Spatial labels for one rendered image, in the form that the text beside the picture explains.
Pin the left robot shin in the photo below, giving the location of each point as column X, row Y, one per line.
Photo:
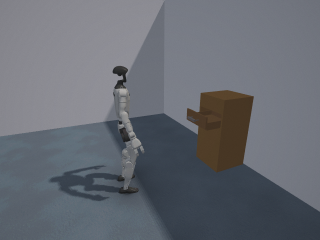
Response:
column 123, row 164

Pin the cabinet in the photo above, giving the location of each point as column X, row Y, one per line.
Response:
column 224, row 148

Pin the drawer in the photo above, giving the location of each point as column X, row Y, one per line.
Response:
column 208, row 120

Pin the robot torso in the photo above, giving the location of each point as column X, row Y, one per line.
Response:
column 127, row 109

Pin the handle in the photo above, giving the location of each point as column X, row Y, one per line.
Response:
column 191, row 118

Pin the right robot forearm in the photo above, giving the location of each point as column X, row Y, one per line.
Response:
column 127, row 125

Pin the right robot upper arm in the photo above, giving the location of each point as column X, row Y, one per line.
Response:
column 122, row 96

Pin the right robot hand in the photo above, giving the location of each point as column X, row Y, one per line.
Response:
column 135, row 143

